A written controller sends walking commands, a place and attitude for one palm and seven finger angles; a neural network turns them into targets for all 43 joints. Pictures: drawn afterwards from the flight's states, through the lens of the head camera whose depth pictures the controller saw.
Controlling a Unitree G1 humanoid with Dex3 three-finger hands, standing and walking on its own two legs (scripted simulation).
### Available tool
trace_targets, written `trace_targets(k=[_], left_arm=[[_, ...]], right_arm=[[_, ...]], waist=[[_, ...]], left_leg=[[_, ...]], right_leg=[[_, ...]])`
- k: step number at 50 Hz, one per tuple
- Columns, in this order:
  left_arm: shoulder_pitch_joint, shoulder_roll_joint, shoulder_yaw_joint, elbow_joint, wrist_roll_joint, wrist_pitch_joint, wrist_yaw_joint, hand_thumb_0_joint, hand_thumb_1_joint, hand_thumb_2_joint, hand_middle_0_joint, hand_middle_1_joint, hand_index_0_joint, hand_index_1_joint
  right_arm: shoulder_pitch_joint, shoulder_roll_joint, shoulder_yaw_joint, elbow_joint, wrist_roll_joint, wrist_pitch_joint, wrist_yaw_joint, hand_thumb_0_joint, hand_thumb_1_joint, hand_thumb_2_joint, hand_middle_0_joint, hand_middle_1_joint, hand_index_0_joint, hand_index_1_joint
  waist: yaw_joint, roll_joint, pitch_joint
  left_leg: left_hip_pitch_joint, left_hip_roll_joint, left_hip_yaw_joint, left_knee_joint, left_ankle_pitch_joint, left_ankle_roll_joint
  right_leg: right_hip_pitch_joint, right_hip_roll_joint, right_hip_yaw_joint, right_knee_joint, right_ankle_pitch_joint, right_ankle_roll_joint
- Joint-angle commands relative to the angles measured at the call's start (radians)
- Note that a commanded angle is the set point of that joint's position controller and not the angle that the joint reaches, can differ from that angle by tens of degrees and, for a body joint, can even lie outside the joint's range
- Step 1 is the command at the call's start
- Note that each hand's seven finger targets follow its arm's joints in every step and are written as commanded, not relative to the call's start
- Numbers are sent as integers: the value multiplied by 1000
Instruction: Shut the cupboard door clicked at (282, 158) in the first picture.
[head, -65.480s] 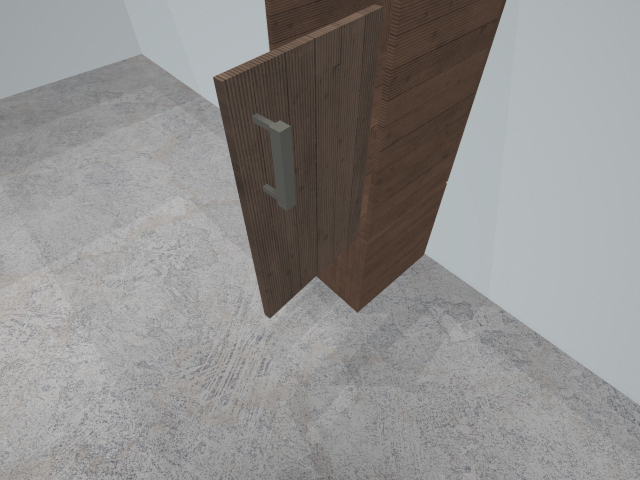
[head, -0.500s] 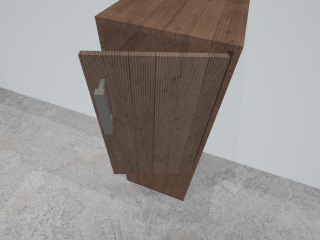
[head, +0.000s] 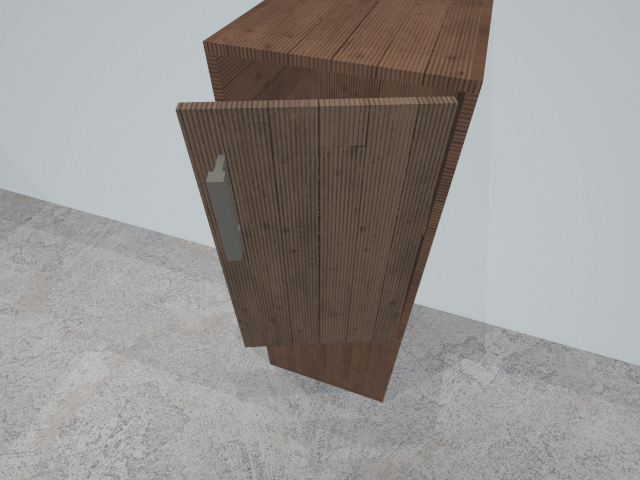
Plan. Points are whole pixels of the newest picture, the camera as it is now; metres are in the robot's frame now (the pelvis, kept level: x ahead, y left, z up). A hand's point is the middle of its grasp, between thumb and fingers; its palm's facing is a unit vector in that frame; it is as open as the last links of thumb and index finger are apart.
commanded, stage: raise the hand and make a fist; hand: left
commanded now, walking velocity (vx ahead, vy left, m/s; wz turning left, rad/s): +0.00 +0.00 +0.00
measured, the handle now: (228, 209) +0.44 +0.16 +0.11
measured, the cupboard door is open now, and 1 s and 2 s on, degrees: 22 22 22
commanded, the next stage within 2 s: bring the fist close to the handle in 1.98 s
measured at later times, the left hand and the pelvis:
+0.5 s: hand out of the picture +0.14 +0.18 -0.05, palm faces +0.16 -0.99 +0.00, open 6.1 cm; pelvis -0.03 -0.03 -0.08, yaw +3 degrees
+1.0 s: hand (161, 411) +0.19 +0.19 +0.04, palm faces +0.12 -0.99 -0.06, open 3.8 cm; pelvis +0.00 -0.01 -0.05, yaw +3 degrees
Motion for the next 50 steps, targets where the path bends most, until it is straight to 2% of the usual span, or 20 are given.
trace_targets(k=[1, 2, 3, 4, 5, 6, 7, 8, 10, 12, 13, 15, 17, 20, 24, 28, 31, 36, 41, 50], left_arm=[[45, 93, 16, -32, -1, -13, 5, 0, 900, 900, -200, -300, -200, -300], [44, 91, 16, -30, -1, -14, 5, 0, 900, 900, -200, -300, -200, -300], [123, 118, 21, 8, 8, -23, 46, 0, 900, 900, -200, -300, -200, -300], [-848, 759, 483, -1626, -96, -307, 50, 0, 900, 900, -200, -300, -200, -300], [-65, 181, 56, -1280, -108, -207, 53, 0, 900, 900, -218, -320, -218, -320], [149, -13, 5, -1239, -180, -72, 62, 0, 900, 900, -237, -340, -237, -340], [46, 38, 52, -1128, -160, -79, 94, 0, 900, 900, -255, -360, -255, -360], [1, 36, 72, -1116, -161, -125, 89, 0, 900, 900, -273, -380, -273, -380], [142, 44, 149, -994, -170, -272, 39, 0, 900, 900, -310, -420, -310, -420], [287, 8, 170, -913, -211, -440, -66, 0, 900, 900, -347, -460, -347, -460], [327, 0, 186, -901, -237, -532, -132, 0, 900, 900, -365, -480, -365, -480], [355, 44, 228, -910, -281, -670, -267, 0, 900, 900, -402, -520, -402, -520], [350, 101, 250, -985, -301, -627, -329, 0, 900, 900, -438, -560, -438, -560], [215, 139, 260, -1191, -328, -499, -314, 0, 900, 900, -493, -620, -493, -620], [74, 159, 245, -1508, -294, -536, -218, 0, 900, 900, -567, -700, -567, -700], [76, 138, 184, -1526, -273, -566, -240, 0, 900, 900, -640, -780, -640, -780], [143, 148, 192, -1428, -286, -462, -295, 0, 900, 900, -695, -840, -695, -840], [232, 180, 284, -1433, -321, -281, -291, 0, 900, 900, -787, -940, -787, -940], [208, 189, 324, -1487, -331, -313, -232, 0, 900, 900, -878, -1040, -878, -1040], [183, 166, 251, -1516, -309, -323, -233, 0, 900, 900, -1043, -1220, -1043, -1220]], right_arm=[[43, -93, -19, -26, -1, -16, -6, 0, -900, -900, 200, 300, 200, 300], [43, -97, -19, -23, 0, -15, -6, 0, -900, -900, 200, 300, 200, 300], [-44, -133, -25, -75, 6, -23, -3, 0, -900, -900, 200, 300, 200, 300], [18, -353, -76, -347, -3, -214, -115, 0, -900, -900, 200, 300, 200, 300], [-98, -180, -21, -370, 57, -271, -98, 0, -900, -900, 200, 300, 200, 300], [-132, -163, -20, -385, 41, -316, -79, 0, -900, -900, 200, 300, 200, 300], [-109, -164, -32, -344, 55, -351, -70, 0, -900, -900, 200, 300, 200, 300], [-109, -191, -54, -379, 48, -366, -56, 0, -900, -900, 200, 300, 200, 300], [-119, -193, -74, -444, 21, -385, -38, 0, -900, -900, 200, 300, 200, 300], [-134, -175, -84, -512, 11, -398, -3, 0, -900, -900, 200, 300, 200, 300], [-139, -175, -93, -533, 5, -397, 11, 0, -900, -900, 200, 300, 200, 300], [-158, -194, -106, -595, 8, -383, 28, 0, -900, -900, 200, 300, 200, 300], [-186, -210, -108, -681, 28, -358, 27, 0, -900, -900, 200, 300, 200, 300], [-191, -201, -95, -761, 46, -328, -9, 0, -900, -900, 200, 300, 200, 300], [-119, -186, -81, -756, 25, -320, -37, 0, -900, -900, 200, 300, 200, 300], [-89, -194, -68, -708, 18, -318, -50, 0, -900, -900, 200, 300, 200, 300], [-103, -198, -60, -707, 33, -300, -58, 0, -900, -900, 200, 300, 200, 300], [-139, -174, -51, -738, 43, -265, -67, 0, -900, -900, 200, 300, 200, 300], [-129, -167, -39, -731, 30, -265, -64, 0, -900, -900, 200, 300, 200, 300], [-93, -189, -34, -724, 38, -297, -60, 0, -900, -900, 200, 300, 200, 300]], waist=[[8, -22, 62], [7, -15, 64], [44, -119, 72], [-129, 21, -337], [12, 369, -468], [28, 347, -361], [-31, 119, -94], [-54, 12, 74], [-13, -166, 78], [48, -180, -4], [64, -232, -58], [75, -194, -112], [96, -52, -177], [68, -51, -221], [14, 39, -307], [-25, 71, -315], [-17, 59, -275], [49, -5, -306], [58, -33, -294], [37, 7, -239]], left_leg=[[-122, 86, -92, -144, 71, 19], [-125, 83, -88, -137, 73, 16], [-161, 123, -40, 44, 217, -9], [111, 88, -60, 59, 426, 0], [113, 23, -33, 55, 470, -22], [10, 41, -45, -9, 457, -67], [-174, 23, -86, -2, 220, -58], [-294, 5, -107, 11, 8, -41], [-431, -21, -101, 102, -141, -29], [-523, -40, -64, 223, -121, -45], [-568, -40, -50, 296, -111, -44], [-670, -50, -31, 408, -141, -40], [-679, -62, -12, 422, -150, -20], [-681, -60, -18, 439, -187, -1], [-615, -26, -64, 495, -91, 11], [-577, -10, -85, 527, 5, 12], [-600, -13, -85, 499, -17, 9], [-576, -20, -86, 422, 22, 1], [-538, -15, -91, 377, 75, -5], [-458, -13, -92, 298, 53, -7]], right_leg=[[58, -36, 58, -75, 38, -59], [59, -38, 59, -76, 42, -58], [52, -88, 80, -13, 434, -48], [121, 24, 29, 127, 275, -52], [21, 68, -37, 149, 76, -65], [21, 66, -88, 138, 2, -54], [-64, 59, -91, 111, -27, -40], [-154, 54, -93, 75, -94, -37], [-275, 54, -99, 116, -280, -38], [-323, 48, -83, 215, -332, -51], [-345, 45, -61, 265, -343, -54], [-362, 23, 11, 323, -378, -69], [-334, 14, 50, 334, -371, -73], [-339, 18, 86, 301, -458, -54], [-383, 42, 64, 365, -308, -55], [-409, 62, 8, 436, -105, -58], [-372, 64, 7, 395, -132, -54], [-233, 55, 2, 335, -127, -49], [-196, 58, -24, 336, -50, -49], [-201, 56, -50, 294, -65, -49]])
